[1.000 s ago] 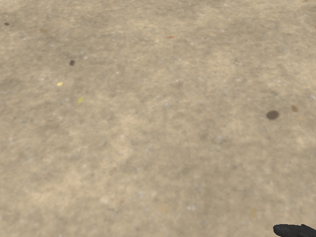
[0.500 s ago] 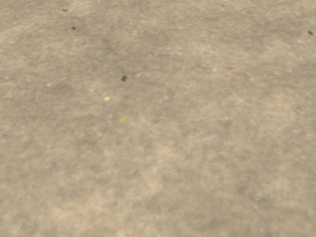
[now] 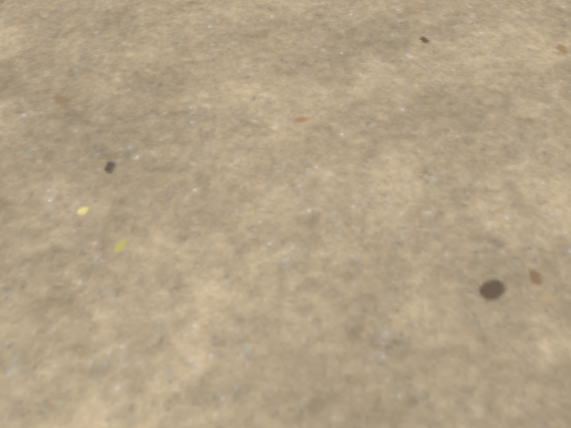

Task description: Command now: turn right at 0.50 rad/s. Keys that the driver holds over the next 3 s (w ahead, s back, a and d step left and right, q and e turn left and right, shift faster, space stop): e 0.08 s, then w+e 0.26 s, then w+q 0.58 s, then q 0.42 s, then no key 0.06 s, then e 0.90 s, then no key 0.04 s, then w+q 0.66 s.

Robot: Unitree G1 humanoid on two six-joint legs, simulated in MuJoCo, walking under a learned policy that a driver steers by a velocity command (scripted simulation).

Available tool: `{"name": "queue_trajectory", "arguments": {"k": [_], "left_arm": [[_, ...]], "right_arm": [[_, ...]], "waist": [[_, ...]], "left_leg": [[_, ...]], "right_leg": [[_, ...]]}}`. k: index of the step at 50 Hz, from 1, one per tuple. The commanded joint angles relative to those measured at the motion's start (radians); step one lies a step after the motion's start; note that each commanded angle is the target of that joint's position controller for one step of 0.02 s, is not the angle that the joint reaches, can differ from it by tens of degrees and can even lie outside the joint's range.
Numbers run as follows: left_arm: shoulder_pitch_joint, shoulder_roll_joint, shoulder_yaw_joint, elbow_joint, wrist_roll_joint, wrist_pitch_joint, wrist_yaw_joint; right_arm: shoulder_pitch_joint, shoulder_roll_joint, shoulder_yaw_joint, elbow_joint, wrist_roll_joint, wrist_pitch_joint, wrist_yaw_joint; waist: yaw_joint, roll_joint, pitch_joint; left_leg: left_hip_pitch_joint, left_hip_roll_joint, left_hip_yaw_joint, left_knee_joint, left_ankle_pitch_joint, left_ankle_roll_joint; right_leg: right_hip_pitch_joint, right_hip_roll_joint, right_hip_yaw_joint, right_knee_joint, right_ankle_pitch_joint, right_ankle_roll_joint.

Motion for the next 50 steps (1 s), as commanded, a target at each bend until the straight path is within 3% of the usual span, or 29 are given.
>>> {"name": "queue_trajectory", "arguments": {"k": [1, 2, 3, 4, 5, 6, 7, 8, 11, 15, 17, 22, 24, 26, 27, 28, 29, 30, 32, 33, 35, 40, 42, 45, 47, 48, 49, 50], "left_arm": [[0.028, 0.083, 0.028, -0.077, 0.005, -0.010, -0.008], [0.068, 0.117, 0.043, -0.072, 0.010, -0.011, 0.005], [0.109, 0.238, 0.073, -0.092, 0.011, -0.011, 0.025], [0.133, 0.281, 0.070, -0.104, 0.049, -0.030, 0.015], [0.143, 0.218, 0.055, -0.098, 0.047, -0.050, 0.008], [0.125, 0.187, 0.046, -0.081, 0.029, -0.062, 0.010], [0.089, 0.162, 0.040, -0.078, 0.008, -0.064, 0.017], [0.056, 0.147, 0.030, -0.084, 0.002, -0.063, 0.024], [0.044, 0.134, 0.022, -0.098, 0.023, -0.068, 0.044], [0.082, 0.156, 0.032, -0.079, 0.012, -0.080, 0.051], [0.096, 0.170, 0.037, -0.072, 0.007, -0.079, 0.048], [0.129, 0.149, 0.021, -0.039, 0.011, -0.088, 0.026], [0.125, 0.134, 0.013, -0.031, 0.013, -0.087, 0.018], [0.128, 0.086, -0.007, -0.024, 0.025, -0.090, 0.018], [0.108, 0.031, -0.025, -0.041, 0.035, -0.097, 0.020], [0.111, 0.049, -0.020, -0.092, 0.015, -0.116, 0.028], [0.066, 0.127, -0.002, -0.093, 0.003, -0.131, 0.034], [0.030, 0.139, 0.002, -0.091, -0.002, -0.142, 0.029], [-0.018, 0.105, -0.005, -0.090, 0.026, -0.160, 0.019], [-0.031, 0.092, -0.004, -0.094, 0.037, -0.165, 0.014], [-0.048, 0.063, -0.009, -0.093, 0.041, -0.166, 0.007], [-0.192, 0.008, -0.031, -0.110, 0.027, -0.168, -0.002], [-0.235, 0.022, -0.027, -0.116, 0.017, -0.171, -0.007], [-0.233, 0.060, -0.010, -0.116, 0.009, -0.176, -0.006], [-0.146, 0.096, 0.010, -0.095, 0.014, -0.180, 0.004], [-0.052, 0.127, 0.026, -0.077, 0.028, -0.181, 0.013], [0.103, 0.187, 0.042, -0.066, 0.047, -0.179, 0.024], [0.142, 0.237, 0.047, -0.045, 0.058, -0.158, 0.020]], "right_arm": [[-0.017, -0.183, -0.049, -0.048, 0.024, -0.017, 0.002], [0.040, -0.153, -0.041, -0.025, 0.019, -0.029, 0.010], [0.055, -0.100, -0.025, -0.047, -0.030, -0.038, 0.016], [-0.039, -0.078, -0.012, -0.101, -0.040, -0.042, 0.010], [-0.062, -0.136, -0.029, -0.095, -0.022, -0.038, 0.010], [-0.058, -0.145, -0.033, -0.092, -0.005, -0.040, 0.015], [-0.055, -0.146, -0.039, -0.077, -0.005, -0.043, 0.015], [-0.071, -0.159, -0.044, -0.080, -0.010, -0.045, 0.014], [-0.061, -0.126, -0.037, -0.072, -0.011, -0.074, 0.030], [-0.107, -0.093, -0.021, -0.071, -0.009, -0.106, 0.041], [-0.128, -0.095, -0.018, -0.076, -0.003, -0.117, 0.049], [-0.120, -0.103, -0.005, -0.073, 0.012, -0.137, 0.069], [-0.075, -0.106, -0.004, -0.060, 0.013, -0.143, 0.070], [0.045, -0.125, -0.010, -0.025, 0.011, -0.146, 0.065], [0.152, -0.178, -0.020, -0.008, 0.004, -0.149, 0.061], [0.235, -0.296, -0.054, 0.016, -0.003, -0.142, 0.071], [0.244, -0.220, -0.034, 0.011, 0.006, -0.145, 0.082], [0.216, -0.176, -0.020, 0.000, 0.005, -0.144, 0.081], [0.193, -0.148, -0.011, -0.018, -0.001, -0.133, 0.072], [0.190, -0.135, -0.004, -0.022, -0.002, -0.126, 0.064], [0.197, -0.130, -0.001, -0.018, 0.005, -0.114, 0.051], [0.236, -0.165, -0.013, 0.006, 0.011, -0.091, 0.021], [0.264, -0.170, -0.016, 0.016, 0.018, -0.084, 0.018], [0.260, -0.176, -0.023, 0.018, 0.026, -0.077, 0.013], [0.228, -0.171, -0.027, 0.009, 0.024, -0.070, 0.013], [0.212, -0.150, -0.022, -0.005, 0.018, -0.068, 0.015], [0.198, -0.100, -0.006, -0.043, -0.005, -0.066, 0.016], [0.379, -0.003, 0.023, -0.049, 0.007, -0.071, 0.015]], "waist": [[0.025, 0.157, -0.113], [0.037, 0.073, -0.131], [0.028, -0.193, -0.169], [0.069, -0.324, -0.226], [0.098, -0.162, -0.241], [0.071, -0.131, -0.186], [0.054, -0.079, -0.139], [0.048, -0.105, -0.088], [0.031, -0.143, -0.069], [0.053, -0.140, -0.061], [0.063, -0.143, -0.052], [0.083, -0.146, -0.038], [0.053, -0.131, -0.032], [-0.002, -0.103, -0.058], [-0.035, 0.043, -0.095], [-0.033, 0.313, -0.110], [-0.054, 0.220, -0.048], [-0.048, 0.155, -0.005], [-0.044, 0.073, -0.004], [-0.033, 0.076, -0.013], [-0.026, 0.103, -0.026], [-0.060, 0.107, -0.012], [-0.071, 0.108, -0.012], [-0.044, 0.124, -0.011], [0.016, 0.135, -0.036], [0.068, 0.121, -0.109], [0.128, 0.024, -0.281], [0.046, -0.312, -0.434]], "left_leg": [[0.063, 0.197, -0.090, 0.025, 0.540, 0.172], [-0.016, 0.148, -0.029, 0.145, 0.426, 0.109], [-0.271, 0.048, 0.057, 0.435, 0.026, 0.002], [-0.441, -0.091, -0.060, 0.643, -0.399, -0.036], [-0.465, -0.053, -0.144, 0.753, -0.368, -0.032], [-0.493, -0.030, -0.149, 0.735, -0.269, -0.009], [-0.511, -0.002, -0.147, 0.664, -0.170, 0.003], [-0.512, 0.003, -0.144, 0.600, -0.093, 0.003], [-0.449, -0.030, -0.122, 0.491, 0.046, -0.009], [-0.383, -0.062, -0.125, 0.238, 0.112, -0.026], [-0.340, -0.074, -0.129, 0.156, 0.112, -0.028], [-0.228, -0.050, -0.089, 0.070, 0.138, 0.020], [-0.137, -0.058, -0.065, 0.008, 0.143, 0.058], [0.019, -0.044, -0.109, -0.027, 0.093, 0.101], [0.134, 0.091, -0.317, -0.123, 0.015, 0.165], [0.300, 0.258, -0.738, -0.263, -0.216, 0.326], [0.308, 0.288, -0.853, -0.307, -0.325, 0.351], [0.291, 0.257, -0.761, -0.293, -0.274, 0.327], [0.267, 0.182, -0.612, -0.289, -0.059, 0.297], [0.240, 0.147, -0.549, -0.292, 0.040, 0.280], [0.196, 0.103, -0.468, -0.302, 0.185, 0.273], [0.053, 0.047, -0.366, -0.280, 0.310, 0.243], [0.027, 0.058, -0.391, -0.263, 0.297, 0.235], [0.047, 0.088, -0.458, -0.220, 0.279, 0.207], [0.052, 0.066, -0.460, -0.119, 0.413, 0.172], [0.030, 0.003, -0.419, 0.030, 0.512, 0.132], [-0.095, -0.059, -0.360, 0.307, 0.364, 0.090], [-0.410, -0.204, -0.250, 0.623, -0.317, 0.024]], "right_leg": [[0.126, 0.045, -0.074, -0.248, 0.169, -0.050], [0.260, 0.046, -0.019, -0.347, 0.329, -0.086], [0.466, -0.178, 0.308, -0.366, 0.737, -0.182], [0.440, -0.391, 0.619, -0.391, 0.891, -0.419], [0.439, -0.357, 0.562, -0.425, 0.640, -0.436], [0.397, -0.292, 0.493, -0.452, 0.321, -0.377], [0.358, -0.234, 0.462, -0.490, 0.010, -0.317], [0.310, -0.210, 0.460, -0.529, -0.113, -0.295], [0.257, -0.158, 0.423, -0.578, -0.094, -0.288], [0.249, -0.138, 0.402, -0.558, -0.024, -0.288], [0.221, -0.139, 0.424, -0.545, -0.042, -0.291], [0.192, -0.181, 0.435, -0.521, -0.080, -0.281], [0.169, -0.170, 0.414, -0.483, -0.081, -0.261], [0.114, -0.122, 0.348, -0.361, -0.025, -0.220], [0.030, -0.032, 0.218, -0.089, 0.043, -0.166], [-0.258, 0.084, 0.072, 0.190, -0.093, -0.099], [-0.401, 0.047, 0.126, 0.324, -0.162, -0.092], [-0.443, 0.005, 0.141, 0.366, -0.075, -0.100], [-0.436, -0.028, 0.119, 0.317, 0.045, -0.090], [-0.394, -0.041, 0.114, 0.264, 0.089, -0.080], [-0.328, -0.026, 0.078, 0.160, 0.129, -0.046], [-0.150, 0.031, 0.051, -0.151, 0.324, 0.007], [-0.083, 0.048, 0.059, -0.210, 0.383, 0.007], [-0.001, 0.042, 0.095, -0.270, 0.369, -0.018], [0.130, 0.042, 0.083, -0.325, 0.340, -0.059], [0.281, 0.011, 0.087, -0.357, 0.381, -0.093], [0.554, -0.157, 0.228, -0.296, 0.480, -0.161], [0.848, -0.425, 0.616, -0.308, 0.608, -0.337]]}}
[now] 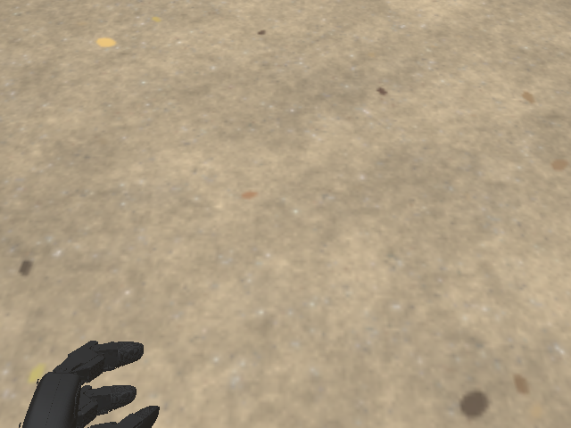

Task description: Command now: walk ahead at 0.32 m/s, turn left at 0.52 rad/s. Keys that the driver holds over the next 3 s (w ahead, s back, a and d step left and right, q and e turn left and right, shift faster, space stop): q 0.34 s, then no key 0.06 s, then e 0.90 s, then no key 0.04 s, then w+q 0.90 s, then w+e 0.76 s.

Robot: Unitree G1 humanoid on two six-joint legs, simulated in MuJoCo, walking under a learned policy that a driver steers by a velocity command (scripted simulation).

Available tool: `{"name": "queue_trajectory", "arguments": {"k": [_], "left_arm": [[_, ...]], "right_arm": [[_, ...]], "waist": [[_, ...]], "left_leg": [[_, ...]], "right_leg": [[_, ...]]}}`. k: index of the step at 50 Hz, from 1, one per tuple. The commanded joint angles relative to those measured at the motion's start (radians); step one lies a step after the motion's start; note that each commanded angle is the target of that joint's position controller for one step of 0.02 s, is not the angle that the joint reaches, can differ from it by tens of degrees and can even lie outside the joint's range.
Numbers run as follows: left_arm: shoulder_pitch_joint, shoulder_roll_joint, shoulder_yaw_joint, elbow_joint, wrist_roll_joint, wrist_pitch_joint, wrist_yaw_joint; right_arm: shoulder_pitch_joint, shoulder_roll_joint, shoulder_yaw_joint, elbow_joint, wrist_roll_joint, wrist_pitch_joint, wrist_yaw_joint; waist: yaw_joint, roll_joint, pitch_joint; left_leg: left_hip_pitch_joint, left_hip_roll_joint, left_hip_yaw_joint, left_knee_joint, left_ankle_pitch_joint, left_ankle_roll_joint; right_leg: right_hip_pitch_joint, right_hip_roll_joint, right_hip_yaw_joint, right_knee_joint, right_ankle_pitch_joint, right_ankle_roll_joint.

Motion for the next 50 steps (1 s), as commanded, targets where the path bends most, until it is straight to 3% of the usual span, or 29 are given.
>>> {"name": "queue_trajectory", "arguments": {"k": [1, 2, 3, 4, 6, 8, 12, 18, 19, 20, 21, 22, 23, 24, 25, 26, 27, 29, 33, 38, 41, 42, 43, 44, 45, 46, 47, 48, 50], "left_arm": [[0.308, 0.197, 0.074, -0.003, 0.006, 0.022, 0.009], [0.251, 0.131, 0.055, -0.017, 0.001, 0.028, 0.013], [0.198, 0.108, 0.045, -0.012, 0.001, 0.035, 0.012], [0.160, 0.091, 0.040, -0.002, 0.001, 0.040, 0.010], [0.119, 0.098, 0.042, 0.023, 0.011, 0.037, 0.010], [0.103, 0.124, 0.051, 0.047, 0.009, 0.035, 0.015], [0.071, 0.166, 0.065, 0.072, -0.007, 0.054, 0.029], [0.108, 0.225, 0.079, 0.113, -0.041, 0.077, 0.017], [0.110, 0.229, 0.079, 0.119, -0.048, 0.081, 0.015], [0.113, 0.221, 0.076, 0.127, -0.055, 0.085, 0.014], [0.172, 0.186, 0.063, 0.151, -0.045, 0.084, 0.011], [0.184, 0.116, 0.031, 0.128, 0.006, 0.079, 0.006], [0.208, 0.080, 0.010, 0.126, 0.013, 0.088, 0.003], [0.174, 0.159, 0.033, 0.150, -0.008, 0.105, 0.002], [0.174, 0.150, 0.033, 0.155, -0.027, 0.114, 0.001], [0.185, 0.136, 0.031, 0.175, -0.029, 0.122, 0.009], [0.189, 0.146, 0.034, 0.186, -0.019, 0.132, 0.019], [0.236, 0.141, 0.035, 0.208, -0.023, 0.144, 0.025], [0.191, 0.146, 0.038, 0.178, -0.029, 0.156, 0.035], [0.191, 0.124, 0.040, 0.153, -0.027, 0.166, 0.027], [0.268, 0.112, 0.044, 0.168, -0.024, 0.166, 0.010], [0.292, 0.131, 0.051, 0.173, -0.015, 0.163, 0.007], [0.297, 0.227, 0.075, 0.159, -0.012, 0.159, 0.019], [0.293, 0.320, 0.092, 0.138, 0.007, 0.147, 0.021], [0.293, 0.293, 0.084, 0.124, 0.036, 0.123, 0.016], [0.247, 0.263, 0.076, 0.119, 0.029, 0.104, 0.017], [0.192, 0.243, 0.075, 0.110, 0.003, 0.099, 0.023], [0.162, 0.209, 0.064, 0.103, -0.020, 0.100, 0.030], [0.179, 0.181, 0.052, 0.099, -0.023, 0.108, 0.042]], "right_arm": [[0.112, -0.098, -0.006, -0.103, 0.009, -0.016, -0.005], [0.006, -0.153, -0.026, -0.111, 0.014, -0.005, -0.008], [-0.058, -0.160, -0.032, -0.124, 0.006, 0.006, -0.013], [-0.086, -0.155, -0.037, -0.135, -0.008, 0.017, -0.014], [-0.077, -0.099, -0.031, -0.145, -0.003, 0.039, -0.008], [-0.116, -0.067, -0.022, -0.175, -0.004, 0.048, -0.005], [-0.187, -0.065, -0.014, -0.215, -0.011, 0.049, 0.020], [-0.305, -0.105, -0.028, -0.291, -0.010, 0.064, 0.052], [-0.303, -0.105, -0.031, -0.297, -0.012, 0.065, 0.053], [-0.282, -0.111, -0.036, -0.294, -0.015, 0.063, 0.050], [-0.242, -0.153, -0.050, -0.285, -0.021, 0.058, 0.038], [-0.182, -0.241, -0.065, -0.298, -0.036, 0.055, 0.015], [-0.229, -0.198, -0.034, -0.316, -0.060, 0.045, 0.013], [-0.236, -0.104, -0.007, -0.303, -0.052, 0.032, 0.023], [-0.267, -0.075, 0.007, -0.275, -0.050, 0.019, 0.030], [-0.310, -0.089, 0.003, -0.261, -0.047, 0.015, 0.033], [-0.349, -0.090, 0.003, -0.250, -0.046, 0.011, 0.032], [-0.394, -0.091, 0.003, -0.232, -0.060, 0.008, 0.026], [-0.384, -0.130, -0.019, -0.197, -0.047, 0.024, 0.003], [-0.403, -0.125, -0.030, -0.163, -0.037, 0.039, -0.012], [-0.444, -0.128, -0.038, -0.148, -0.011, 0.048, -0.018], [-0.420, -0.112, -0.038, -0.129, 0.002, 0.051, -0.019], [-0.372, -0.072, -0.033, -0.124, -0.019, 0.052, -0.017], [-0.486, -0.052, -0.022, -0.190, -0.036, 0.047, -0.024], [-0.527, -0.077, -0.031, -0.193, -0.034, 0.044, -0.029], [-0.497, -0.095, -0.041, -0.175, -0.021, 0.046, -0.027], [-0.461, -0.103, -0.049, -0.147, -0.022, 0.047, -0.030], [-0.447, -0.118, -0.056, -0.134, -0.029, 0.049, -0.035], [-0.422, -0.099, -0.055, -0.122, -0.027, 0.042, -0.031]], "waist": [[0.132, -0.262, -0.377], [0.148, -0.159, -0.239], [0.135, -0.080, -0.158], [0.113, -0.066, -0.110], [0.076, -0.124, -0.072], [0.077, -0.138, -0.058], [0.087, -0.105, -0.098], [0.118, -0.094, -0.069], [0.107, -0.088, -0.071], [0.088, -0.073, -0.080], [0.081, -0.004, -0.116], [0.077, 0.202, -0.217], [0.091, 0.284, -0.291], [0.056, 0.127, -0.282], [0.083, 0.123, -0.222], [0.100, 0.100, -0.190], [0.109, 0.111, -0.155], [0.138, 0.129, -0.134], [0.096, 0.132, -0.104], [0.096, 0.131, -0.092], [0.149, 0.123, -0.104], [0.158, 0.079, -0.086], [0.122, -0.151, -0.068], [0.156, -0.336, -0.018], [0.186, -0.217, -0.056], [0.149, -0.165, -0.050], [0.121, -0.108, -0.041], [0.112, -0.101, -0.041], [0.106, -0.108, -0.080]], "left_leg": [[-0.597, 0.016, 0.048, 0.636, -0.143, -0.052], [-0.621, 0.050, 0.073, 0.678, -0.070, -0.067], [-0.600, 0.082, 0.114, 0.664, -0.018, -0.081], [-0.573, 0.104, 0.128, 0.631, 0.013, -0.089], [-0.480, 0.126, 0.168, 0.560, 0.065, -0.096], [-0.480, 0.133, 0.189, 0.459, 0.108, -0.106], [-0.407, 0.149, 0.212, 0.254, 0.299, -0.088], [-0.331, 0.124, 0.260, 0.033, 0.279, -0.025], [-0.297, 0.109, 0.271, -0.034, 0.288, -0.008], [-0.220, 0.082, 0.284, -0.132, 0.357, 0.015], [-0.070, 0.086, 0.240, -0.224, 0.545, 0.050], [0.158, 0.319, -0.026, -0.207, 1.002, 0.129], [0.168, 0.505, -0.216, -0.220, 1.053, 0.329], [0.100, 0.447, -0.118, -0.236, 0.972, 0.321], [0.057, 0.380, -0.017, -0.238, 0.890, 0.264], [0.027, 0.337, 0.035, -0.254, 0.785, 0.217], [-0.039, 0.325, 0.073, -0.269, 0.773, 0.201], [-0.128, 0.294, 0.155, -0.286, 0.764, 0.194], [-0.096, 0.343, 0.140, -0.295, 0.612, 0.226], [-0.077, 0.387, 0.144, -0.286, 0.574, 0.225], [-0.101, 0.364, 0.211, -0.198, 0.578, 0.163], [-0.143, 0.319, 0.259, -0.118, 0.471, 0.098], [-0.302, 0.212, 0.377, 0.120, 0.260, -0.013], [-0.544, 0.035, 0.348, 0.302, -0.138, -0.082], [-0.566, 0.045, 0.214, 0.482, -0.186, -0.077], [-0.574, 0.069, 0.178, 0.529, -0.099, -0.064], [-0.583, 0.082, 0.173, 0.520, -0.011, -0.065], [-0.593, 0.091, 0.167, 0.500, 0.048, -0.073], [-0.543, 0.071, 0.174, 0.518, 0.124, -0.096]], "right_leg": [[0.795, -0.493, 0.648, -0.085, 0.233, -0.286], [0.666, -0.439, 0.476, -0.094, 0.288, -0.253], [0.543, -0.389, 0.326, -0.101, 0.410, -0.230], [0.444, -0.346, 0.235, -0.112, 0.488, -0.217], [0.298, -0.295, 0.113, -0.175, 0.488, -0.211], [0.273, -0.305, 0.062, -0.218, 0.493, -0.238], [0.290, -0.317, -0.034, -0.239, 0.450, -0.239], [0.343, -0.342, -0.080, -0.154, 0.320, -0.193], [0.350, -0.338, -0.083, -0.111, 0.312, -0.178], [0.333, -0.313, -0.104, -0.040, 0.292, -0.147], [0.270, -0.253, -0.143, 0.080, 0.245, -0.094], [0.086, -0.169, -0.207, 0.325, -0.100, -0.013], [-0.048, -0.083, -0.111, 0.499, -0.604, 0.046], [-0.028, -0.120, -0.021, 0.570, -0.590, 0.065], [-0.032, -0.132, -0.005, 0.550, -0.560, 0.066], [-0.029, -0.141, -0.004, 0.503, -0.519, 0.071], [0.012, -0.137, -0.003, 0.480, -0.454, 0.087], [0.111, -0.113, -0.020, 0.433, -0.379, 0.109], [0.072, -0.106, -0.051, 0.393, -0.363, 0.096], [0.076, -0.109, -0.080, 0.337, -0.368, 0.056], [0.195, -0.076, -0.130, 0.120, -0.222, 0.005], [0.245, -0.068, -0.095, -0.009, -0.107, -0.034], [0.332, -0.226, 0.168, -0.138, 0.148, -0.110], [0.342, -0.427, 0.486, -0.195, 0.351, -0.306], [0.332, -0.433, 0.492, -0.210, 0.312, -0.365], [0.334, -0.381, 0.393, -0.195, 0.265, -0.317], [0.345, -0.321, 0.322, -0.178, 0.215, -0.258], [0.364, -0.299, 0.295, -0.169, 0.228, -0.227], [0.377, -0.260, 0.256, -0.155, 0.326, -0.219]]}}
Over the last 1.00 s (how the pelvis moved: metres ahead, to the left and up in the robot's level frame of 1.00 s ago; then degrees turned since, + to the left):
0.33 -0.06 -0.01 1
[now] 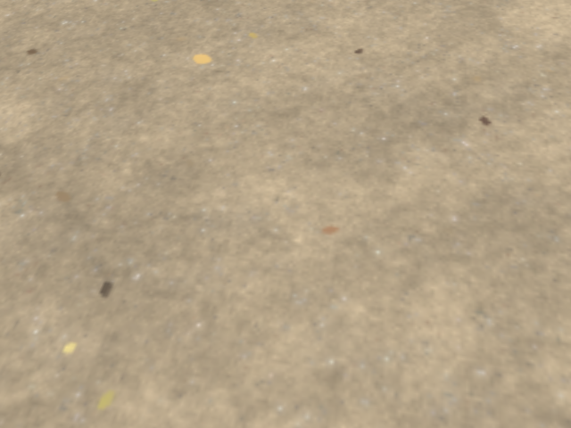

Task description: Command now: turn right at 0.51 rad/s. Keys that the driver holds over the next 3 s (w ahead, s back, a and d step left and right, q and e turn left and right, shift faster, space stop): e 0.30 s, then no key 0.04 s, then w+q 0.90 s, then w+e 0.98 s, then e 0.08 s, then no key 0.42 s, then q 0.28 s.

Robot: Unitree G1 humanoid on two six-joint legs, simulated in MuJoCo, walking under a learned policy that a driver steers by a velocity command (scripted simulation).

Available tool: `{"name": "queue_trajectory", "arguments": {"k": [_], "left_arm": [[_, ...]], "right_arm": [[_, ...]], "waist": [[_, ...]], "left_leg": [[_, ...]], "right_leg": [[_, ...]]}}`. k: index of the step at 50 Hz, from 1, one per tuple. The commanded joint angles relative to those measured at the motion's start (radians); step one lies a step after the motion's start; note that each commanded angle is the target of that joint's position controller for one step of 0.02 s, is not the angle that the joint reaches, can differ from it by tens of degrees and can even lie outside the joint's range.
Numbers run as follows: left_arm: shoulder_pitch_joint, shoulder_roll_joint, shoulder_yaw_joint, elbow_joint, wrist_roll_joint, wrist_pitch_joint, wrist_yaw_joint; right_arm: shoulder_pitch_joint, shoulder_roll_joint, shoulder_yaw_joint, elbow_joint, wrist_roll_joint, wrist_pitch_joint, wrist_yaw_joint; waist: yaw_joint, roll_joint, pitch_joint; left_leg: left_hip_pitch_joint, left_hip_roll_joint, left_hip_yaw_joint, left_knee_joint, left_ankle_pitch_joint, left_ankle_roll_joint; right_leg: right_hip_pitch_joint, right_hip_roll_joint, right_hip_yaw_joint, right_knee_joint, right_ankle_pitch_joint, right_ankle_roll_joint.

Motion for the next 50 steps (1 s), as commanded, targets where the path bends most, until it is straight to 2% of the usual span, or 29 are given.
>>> {"name": "queue_trajectory", "arguments": {"k": [1, 6, 11, 15, 17, 18, 19, 20, 21, 22, 23, 24, 25, 27, 29, 30, 32, 33, 34, 35, 36, 37, 38, 39, 40, 42, 45, 47, 50], "left_arm": [[-0.046, 0.156, 0.034, -0.084, -0.009, -0.014, 0.019], [-0.018, 0.188, 0.048, -0.091, -0.013, 0.003, 0.031], [-0.057, 0.209, 0.057, -0.112, -0.009, 0.017, 0.023], [-0.102, 0.206, 0.058, -0.129, -0.016, 0.027, 0.017], [-0.137, 0.188, 0.050, -0.138, -0.024, 0.034, 0.022], [-0.133, 0.161, 0.038, -0.135, -0.024, 0.036, 0.028], [-0.074, 0.090, 0.013, -0.122, -0.002, 0.032, 0.027], [-0.008, 0.048, -0.001, -0.111, 0.014, 0.022, 0.023], [-0.051, 0.103, 0.011, -0.128, 0.010, 0.007, 0.026], [-0.081, 0.171, 0.030, -0.125, 0.000, -0.004, 0.025], [-0.095, 0.185, 0.040, -0.117, 0.003, -0.014, 0.021], [-0.105, 0.179, 0.041, -0.109, 0.007, -0.022, 0.017], [-0.127, 0.160, 0.037, -0.112, 0.006, -0.035, 0.010], [-0.180, 0.105, 0.022, -0.120, 0.002, -0.067, -0.002], [-0.205, 0.062, 0.009, -0.122, -0.001, -0.090, -0.011], [-0.210, 0.054, 0.006, -0.122, -0.005, -0.098, -0.015], [-0.193, 0.072, 0.012, -0.115, -0.021, -0.109, -0.021], [-0.161, 0.080, 0.018, -0.102, -0.028, -0.112, -0.021], [-0.123, 0.089, 0.024, -0.088, -0.030, -0.114, -0.019], [-0.074, 0.109, 0.033, -0.075, -0.031, -0.114, -0.012], [0.037, 0.138, 0.043, -0.057, -0.028, -0.112, 0.002], [0.146, 0.207, 0.057, -0.042, -0.003, -0.107, 0.012], [0.159, 0.264, 0.076, -0.017, 0.012, -0.102, -0.003], [0.092, 0.188, 0.055, -0.033, 0.007, -0.108, -0.006], [0.054, 0.127, 0.039, -0.038, 0.001, -0.112, -0.005], [0.022, 0.093, 0.028, -0.033, 0.002, -0.111, -0.004], [0.036, 0.092, 0.028, -0.021, 0.014, -0.117, -0.004], [0.042, 0.104, 0.030, -0.011, 0.012, -0.117, -0.005], [0.048, 0.131, 0.034, -0.002, 0.004, -0.113, -0.002]], "right_arm": [[-0.025, -0.070, -0.022, -0.063, 0.005, -0.023, -0.001], [-0.054, -0.056, -0.013, -0.067, 0.012, -0.036, 0.003], [-0.046, -0.070, -0.013, -0.062, 0.016, -0.052, 0.018], [-0.009, -0.083, -0.015, -0.054, 0.021, -0.073, 0.034], [0.060, -0.084, -0.016, -0.030, 0.021, -0.083, 0.046], [0.101, -0.084, -0.015, -0.014, 0.016, -0.086, 0.051], [0.102, -0.104, -0.009, -0.019, -0.005, -0.086, 0.052], [0.077, -0.148, -0.008, -0.027, -0.024, -0.080, 0.048], [0.110, -0.131, -0.002, -0.011, -0.037, -0.089, 0.056], [0.105, -0.134, -0.002, -0.012, -0.012, -0.097, 0.060], [0.097, -0.133, 0.001, -0.005, 0.009, -0.097, 0.054], [0.109, -0.129, 0.005, -0.003, 0.023, -0.097, 0.048], [0.131, -0.129, 0.007, 0.003, 0.028, -0.095, 0.041], [0.183, -0.126, 0.007, 0.013, 0.027, -0.093, 0.030], [0.205, -0.135, 0.003, 0.014, 0.028, -0.089, 0.023], [0.214, -0.146, 0.000, 0.012, 0.028, -0.085, 0.022], [0.228, -0.162, -0.004, 0.003, 0.030, -0.077, 0.024], [0.219, -0.159, -0.003, -0.004, 0.032, -0.072, 0.025], [0.212, -0.145, 0.001, -0.012, 0.033, -0.069, 0.025], [0.214, -0.116, 0.009, -0.017, 0.030, -0.070, 0.027], [0.191, -0.062, 0.025, -0.030, 0.026, -0.076, 0.030], [0.189, 0.035, 0.052, -0.062, 0.027, -0.083, 0.032], [0.172, -0.024, 0.039, -0.111, 0.047, -0.096, 0.028], [0.192, -0.090, 0.021, -0.093, 0.051, -0.099, 0.030], [0.213, -0.103, 0.012, -0.067, 0.047, -0.096, 0.036], [0.202, -0.074, 0.013, -0.057, 0.038, -0.094, 0.047], [0.155, -0.029, 0.025, -0.084, 0.035, -0.095, 0.065], [0.108, -0.018, 0.032, -0.116, 0.033, -0.095, 0.072], [0.013, 0.006, 0.048, -0.167, 0.028, -0.099, 0.092]], "waist": [[-0.024, -0.136, -0.134], [0.004, -0.158, -0.122], [0.011, -0.189, -0.104], [0.000, -0.201, -0.129], [-0.036, -0.196, -0.155], [-0.055, -0.174, -0.180], [-0.029, -0.053, -0.211], [0.029, 0.142, -0.173], [-0.010, 0.192, -0.122], [-0.024, 0.146, -0.044], [-0.020, 0.133, -0.004], [-0.030, 0.133, 0.004], [-0.045, 0.123, 0.004], [-0.073, 0.113, -0.012], [-0.081, 0.129, -0.034], [-0.080, 0.139, -0.039], [-0.069, 0.145, -0.047], [-0.045, 0.136, -0.051], [-0.021, 0.120, -0.057], [0.005, 0.099, -0.079], [0.061, 0.064, -0.124], [0.093, -0.143, -0.203], [0.076, -0.263, -0.136], [0.045, -0.211, -0.050], [0.027, -0.197, -0.005], [0.013, -0.169, 0.027], [0.019, -0.140, 0.018], [0.024, -0.122, 0.029], [0.045, -0.109, 0.052]], "left_leg": [[-0.111, 0.008, -0.057, 0.053, 0.085, -0.027], [-0.095, -0.001, -0.070, -0.172, 0.116, -0.052], [0.033, -0.023, -0.078, -0.328, 0.096, -0.049], [0.129, -0.040, -0.081, -0.458, 0.087, -0.029], [0.229, -0.032, -0.059, -0.627, 0.209, -0.007], [0.333, -0.006, -0.051, -0.742, 0.348, 0.015], [0.457, 0.131, -0.200, -0.790, 0.372, 0.062], [0.504, 0.262, -0.400, -0.809, 0.329, 0.174], [0.412, 0.347, -0.587, -0.883, 0.032, 0.303], [0.396, 0.332, -0.600, -0.926, -0.160, 0.321], [0.390, 0.297, -0.558, -0.939, -0.190, 0.294], [0.415, 0.265, -0.521, -0.943, -0.158, 0.272], [0.438, 0.242, -0.491, -0.943, -0.101, 0.262], [0.440, 0.184, -0.408, -0.938, 0.023, 0.250], [0.406, 0.144, -0.353, -0.913, 0.099, 0.248], [0.378, 0.138, -0.351, -0.904, 0.103, 0.253], [0.324, 0.147, -0.386, -0.889, 0.081, 0.263], [0.291, 0.141, -0.400, -0.873, 0.069, 0.255], [0.246, 0.126, -0.403, -0.847, 0.063, 0.238], [0.176, 0.101, -0.394, -0.801, 0.051, 0.208], [0.043, 0.061, -0.353, -0.673, -0.013, 0.160], [-0.129, -0.041, -0.199, -0.374, -0.087, 0.093], [-0.263, -0.016, -0.138, -0.180, -0.150, 0.083], [-0.308, 0.047, -0.153, -0.064, -0.076, 0.082], [-0.318, 0.059, -0.145, -0.019, 0.005, 0.080], [-0.333, 0.093, -0.126, 0.016, 0.130, 0.074], [-0.313, 0.108, -0.086, 0.016, 0.264, 0.054], [-0.300, 0.108, -0.069, -0.081, 0.330, 0.035], [-0.217, 0.103, -0.003, -0.283, 0.449, 0.040]], "right_leg": [[0.199, -0.231, 0.279, -0.164, 0.533, -0.159], [0.242, -0.214, 0.323, -0.156, 0.437, -0.162], [0.140, -0.197, 0.402, -0.145, 0.354, -0.171], [0.137, -0.184, 0.480, -0.096, 0.458, -0.160], [0.133, -0.157, 0.477, -0.045, 0.460, -0.123], [0.096, -0.125, 0.444, -0.027, 0.310, -0.084], [0.007, -0.052, 0.361, 0.069, 0.037, -0.026], [-0.161, 0.106, 0.203, 0.201, -0.295, 0.032], [-0.246, 0.072, 0.190, 0.332, -0.369, 0.061], [-0.314, 0.035, 0.157, 0.435, -0.314, 0.076], [-0.354, 0.006, 0.122, 0.461, -0.251, 0.090], [-0.376, -0.013, 0.101, 0.459, -0.200, 0.101], [-0.383, -0.025, 0.087, 0.435, -0.152, 0.109], [-0.332, -0.012, 0.039, 0.325, -0.095, 0.115], [-0.227, 0.013, 0.012, 0.175, -0.075, 0.118], [-0.171, 0.026, 0.004, 0.111, -0.079, 0.116], [-0.069, 0.041, 0.000, 0.003, -0.035, 0.108], [0.003, 0.038, 0.003, -0.075, 0.043, 0.099], [0.093, 0.030, 0.003, -0.147, 0.116, 0.087], [0.212, 0.002, 0.009, -0.162, 0.129, 0.075], [0.389, -0.095, 0.084, -0.155, 0.084, 0.045], [0.540, -0.300, 0.350, -0.222, -0.170, -0.032], [0.435, -0.450, 0.614, -0.314, -0.393, -0.140], [0.371, -0.424, 0.576, -0.334, -0.436, -0.147], [0.343, -0.363, 0.469, -0.342, -0.343, -0.116], [0.308, -0.308, 0.293, -0.355, -0.093, -0.088], [0.251, -0.257, 0.110, -0.371, 0.169, -0.088], [0.225, -0.249, 0.038, -0.386, 0.249, -0.099], [0.183, -0.237, -0.064, -0.395, 0.308, -0.091]]}}
Over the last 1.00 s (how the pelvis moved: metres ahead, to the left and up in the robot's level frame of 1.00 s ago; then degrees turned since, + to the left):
0.14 -0.01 0.02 2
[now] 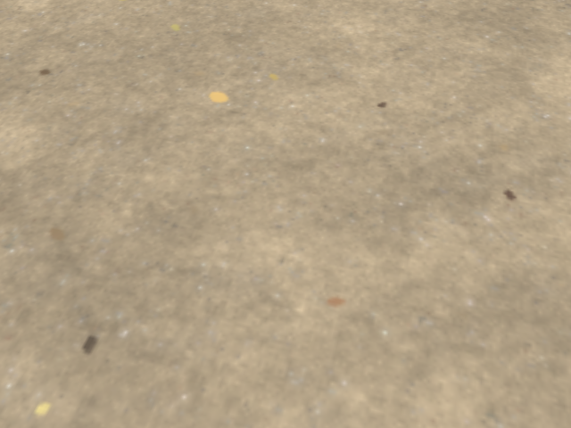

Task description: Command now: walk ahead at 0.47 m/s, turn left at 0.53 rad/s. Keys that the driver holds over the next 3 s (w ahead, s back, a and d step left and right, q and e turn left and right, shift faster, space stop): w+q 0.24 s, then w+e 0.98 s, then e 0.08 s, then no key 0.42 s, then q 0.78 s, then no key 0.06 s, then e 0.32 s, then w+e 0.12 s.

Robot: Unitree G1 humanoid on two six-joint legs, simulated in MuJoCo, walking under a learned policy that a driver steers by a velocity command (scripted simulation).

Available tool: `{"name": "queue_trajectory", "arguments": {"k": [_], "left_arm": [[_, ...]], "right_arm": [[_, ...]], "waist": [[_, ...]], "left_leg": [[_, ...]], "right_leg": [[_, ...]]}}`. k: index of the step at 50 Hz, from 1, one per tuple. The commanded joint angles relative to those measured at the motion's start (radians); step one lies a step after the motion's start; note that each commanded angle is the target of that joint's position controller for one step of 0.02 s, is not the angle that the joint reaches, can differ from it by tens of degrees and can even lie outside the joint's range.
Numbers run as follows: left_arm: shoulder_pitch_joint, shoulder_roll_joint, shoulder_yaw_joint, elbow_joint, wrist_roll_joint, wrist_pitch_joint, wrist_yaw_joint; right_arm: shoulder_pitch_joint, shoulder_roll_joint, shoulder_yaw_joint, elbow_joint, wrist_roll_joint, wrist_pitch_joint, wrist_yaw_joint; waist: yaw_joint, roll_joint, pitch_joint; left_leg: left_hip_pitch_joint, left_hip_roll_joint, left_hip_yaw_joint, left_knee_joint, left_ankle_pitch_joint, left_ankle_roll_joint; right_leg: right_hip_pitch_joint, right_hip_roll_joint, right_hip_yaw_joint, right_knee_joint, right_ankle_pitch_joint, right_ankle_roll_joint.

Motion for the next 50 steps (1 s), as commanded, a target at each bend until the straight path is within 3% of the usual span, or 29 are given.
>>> {"name": "queue_trajectory", "arguments": {"k": [1, 4, 6, 7, 8, 9, 10, 11, 12, 13, 14, 15, 16, 18, 20, 25, 30, 32, 34, 36, 37, 38, 39, 40, 41, 42, 43, 46, 50], "left_arm": [[-0.048, 0.169, 0.035, -0.061, -0.010, -0.014, 0.006], [-0.010, 0.196, 0.043, -0.040, -0.026, -0.002, 0.005], [-0.009, 0.226, 0.051, -0.041, -0.027, 0.012, 0.010], [-0.007, 0.243, 0.055, -0.044, -0.027, 0.022, 0.014], [-0.012, 0.248, 0.055, -0.050, -0.028, 0.029, 0.019], [-0.008, 0.235, 0.047, -0.063, -0.023, 0.026, 0.024], [0.095, 0.086, 0.001, -0.116, 0.020, 0.010, 0.010], [0.056, 0.124, -0.006, -0.135, 0.000, -0.030, -0.005], [-0.076, 0.200, 0.018, -0.173, -0.044, -0.047, -0.012], [-0.091, 0.182, 0.008, -0.181, -0.053, -0.055, -0.012], [-0.085, 0.168, 0.006, -0.163, -0.036, -0.054, -0.004], [-0.057, 0.172, 0.011, -0.147, -0.026, -0.040, -0.002], [-0.028, 0.169, 0.012, -0.133, -0.024, -0.024, -0.004], [0.005, 0.138, 0.007, -0.112, -0.020, 0.004, -0.003], [-0.048, 0.119, 0.002, -0.128, -0.015, 0.020, 0.003], [-0.185, 0.088, -0.007, -0.158, -0.024, 0.005, -0.014], [-0.305, 0.071, -0.016, -0.219, -0.030, -0.003, -0.048], [-0.331, 0.070, -0.017, -0.247, -0.026, -0.004, -0.065], [-0.299, 0.089, -0.008, -0.263, -0.023, 0.000, -0.075], [-0.122, 0.158, 0.029, -0.239, -0.022, 0.009, -0.067], [0.037, 0.216, 0.058, -0.212, -0.026, 0.014, -0.054], [0.117, 0.335, 0.087, -0.207, -0.023, 0.016, -0.042], [0.142, 0.268, 0.068, -0.216, -0.028, 0.014, -0.040], [0.110, 0.210, 0.050, -0.215, -0.019, 0.015, -0.035], [0.046, 0.191, 0.045, -0.225, -0.021, 0.016, -0.031], [-0.019, 0.173, 0.039, -0.238, -0.022, 0.020, -0.030], [-0.062, 0.150, 0.029, -0.253, -0.014, 0.021, -0.028], [-0.105, 0.162, 0.032, -0.256, -0.014, 0.019, -0.016], [-0.075, 0.198, 0.045, -0.229, -0.025, 0.028, 0.006]], "right_arm": [[-0.156, 0.006, 0.019, -0.135, -0.005, -0.020, 0.025], [-0.205, -0.009, 0.016, -0.173, 0.001, -0.017, 0.045], [-0.180, -0.047, -0.002, -0.185, -0.002, -0.013, 0.050], [-0.112, -0.081, -0.019, -0.175, -0.003, -0.007, 0.049], [0.027, -0.126, -0.046, -0.144, 0.001, -0.001, 0.042], [0.194, -0.180, -0.078, -0.104, 0.003, 0.013, 0.022], [0.216, -0.290, -0.094, -0.096, 0.007, 0.017, 0.004], [0.235, -0.254, -0.077, -0.137, 0.001, 0.002, 0.005], [0.204, -0.192, -0.059, -0.122, -0.012, -0.012, 0.011], [0.148, -0.159, -0.048, -0.109, -0.011, -0.019, 0.011], [0.073, -0.124, -0.036, -0.114, -0.015, -0.025, 0.009], [0.024, -0.091, -0.023, -0.122, -0.029, -0.031, 0.009], [0.003, -0.081, -0.019, -0.120, -0.038, -0.036, 0.009], [0.003, -0.085, -0.018, -0.087, -0.033, -0.054, 0.011], [0.021, -0.100, -0.021, -0.053, -0.033, -0.068, 0.008], [0.045, -0.106, -0.016, -0.008, -0.039, -0.070, -0.007], [0.116, -0.130, -0.024, 0.052, -0.028, -0.050, -0.013], [0.128, -0.137, -0.028, 0.065, -0.023, -0.032, -0.019], [0.107, -0.161, -0.034, 0.060, -0.021, -0.014, -0.030], [0.088, -0.179, -0.036, 0.049, -0.023, 0.004, -0.046], [0.079, -0.167, -0.028, 0.036, -0.027, 0.002, -0.055], [0.189, -0.053, 0.012, -0.015, -0.050, -0.026, -0.041], [0.160, -0.066, 0.021, -0.008, -0.051, -0.064, -0.020], [0.060, -0.133, 0.002, -0.037, -0.004, -0.088, -0.002], [0.005, -0.126, 0.010, -0.060, 0.004, -0.102, 0.002], [-0.017, -0.118, 0.009, -0.062, -0.016, -0.105, -0.003], [-0.008, -0.125, 0.001, -0.061, -0.033, -0.096, -0.008], [0.044, -0.094, 0.006, -0.050, -0.045, -0.066, -0.015], [-0.097, -0.044, 0.028, -0.081, -0.045, -0.061, -0.019]], "waist": [[0.013, -0.117, 0.111], [0.005, -0.108, 0.113], [-0.038, -0.138, 0.052], [-0.084, -0.157, -0.008], [-0.166, -0.149, -0.092], [-0.253, -0.106, -0.171], [-0.152, 0.179, -0.277], [-0.184, 0.137, -0.478], [-0.213, 0.054, -0.333], [-0.167, 0.002, -0.197], [-0.118, -0.063, -0.122], [-0.080, -0.037, -0.092], [-0.057, -0.010, -0.084], [-0.040, -0.008, -0.067], [-0.052, -0.010, -0.015], [-0.113, -0.015, 0.038], [-0.168, -0.032, 0.081], [-0.166, -0.029, 0.075], [-0.129, 0.003, 0.028], [-0.023, 0.028, -0.102], [0.063, -0.010, -0.192], [0.012, -0.244, -0.333], [0.038, -0.243, -0.454], [0.062, -0.175, -0.329], [0.035, -0.094, -0.208], [-0.008, -0.026, -0.116], [-0.045, -0.036, -0.072], [-0.095, -0.090, -0.045], [-0.048, -0.119, -0.015]], "left_leg": [[-0.012, 0.004, 0.059, -0.165, 0.105, 0.008], [0.026, -0.018, 0.094, -0.258, 0.070, 0.055], [0.127, -0.080, 0.144, -0.278, -0.009, 0.101], [0.230, -0.121, 0.167, -0.274, -0.055, 0.127], [0.433, -0.159, 0.175, -0.305, -0.039, 0.162], [0.721, -0.146, 0.100, -0.332, -0.031, 0.200], [1.104, 0.128, -0.394, -0.356, -0.139, 0.346], [1.176, 0.266, -0.826, -0.549, -0.334, 0.459], [1.082, 0.227, -0.699, -0.611, -0.331, 0.385], [0.915, 0.199, -0.544, -0.625, -0.253, 0.345], [0.758, 0.162, -0.429, -0.627, -0.122, 0.314], [0.647, 0.133, -0.339, -0.646, 0.010, 0.301], [0.573, 0.119, -0.296, -0.673, 0.072, 0.301], [0.491, 0.112, -0.201, -0.716, 0.160, 0.307], [0.462, 0.099, -0.120, -0.755, 0.175, 0.293], [0.513, 0.053, 0.041, -0.788, 0.147, 0.214], [0.721, 0.131, 0.075, -0.760, 0.204, 0.202], [0.814, 0.159, 0.083, -0.702, 0.323, 0.193], [0.854, 0.161, 0.111, -0.590, 0.628, 0.168], [0.817, 0.132, 0.155, -0.321, 0.912, 0.132], [0.643, 0.101, 0.180, -0.076, 0.768, 0.092], [0.189, -0.067, 0.175, 0.330, 0.081, 0.020], [-0.007, -0.177, -0.021, 0.489, -0.478, 0.009], [-0.108, -0.103, -0.080, 0.510, -0.412, 0.028], [-0.113, -0.056, -0.062, 0.433, -0.331, 0.039], [-0.079, -0.023, -0.043, 0.329, -0.288, 0.032], [-0.012, 0.002, -0.039, 0.265, -0.255, 0.019], [0.080, 0.007, -0.007, 0.153, -0.213, -0.040], [0.163, -0.038, 0.022, -0.170, 0.049, -0.078]], "right_leg": [[-0.092, -0.248, 0.049, -0.109, 0.323, -0.135], [-0.014, -0.283, 0.005, -0.067, 0.458, -0.119], [0.044, -0.292, -0.035, 0.056, 0.818, -0.098], [0.058, -0.288, -0.054, 0.180, 0.990, -0.086], [0.001, -0.273, -0.073, 0.366, 1.049, -0.066], [-0.189, -0.238, -0.076, 0.622, 0.900, -0.031], [-0.629, -0.079, -0.055, 1.020, -0.076, 0.028], [-0.749, 0.018, 0.196, 1.207, -0.331, 0.029], [-0.839, -0.036, 0.241, 1.211, -0.229, 0.015], [-0.832, -0.086, 0.215, 1.126, -0.134, 0.001], [-0.775, -0.131, 0.200, 1.044, -0.073, 0.005], [-0.699, -0.164, 0.203, 0.997, -0.033, 0.010], [-0.639, -0.177, 0.201, 0.985, -0.013, 0.017], [-0.601, -0.185, 0.183, 0.940, 0.016, 0.040], [-0.652, -0.188, 0.180, 0.864, 0.110, 0.059], [-0.666, -0.143, 0.165, 0.547, 0.430, 0.045], [-0.755, -0.107, 0.151, 0.390, 0.404, 0.005], [-0.790, -0.089, 0.126, 0.366, 0.302, -0.019], [-0.715, -0.040, 0.070, 0.358, 0.184, -0.054], [-0.454, 0.040, 0.022, 0.347, 0.136, -0.105], [-0.171, 0.002, 0.112, 0.308, 0.215, -0.155], [0.266, -0.271, 0.606, 0.311, 0.153, -0.342], [0.416, -0.364, 0.963, 0.151, 0.086, -0.421], [0.349, -0.330, 0.814, 0.121, 0.045, -0.355], [0.197, -0.292, 0.685, 0.107, 0.085, -0.318], [0.043, -0.252, 0.594, 0.087, 0.186, -0.294], [-0.070, -0.219, 0.530, 0.059, 0.280, -0.284], [-0.241, -0.173, 0.443, 0.014, 0.412, -0.295], [-0.352, -0.087, 0.334, 0.022, 0.344, -0.232]]}}
Over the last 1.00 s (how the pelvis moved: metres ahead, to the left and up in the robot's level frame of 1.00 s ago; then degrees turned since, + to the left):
0.18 -0.02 0.00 2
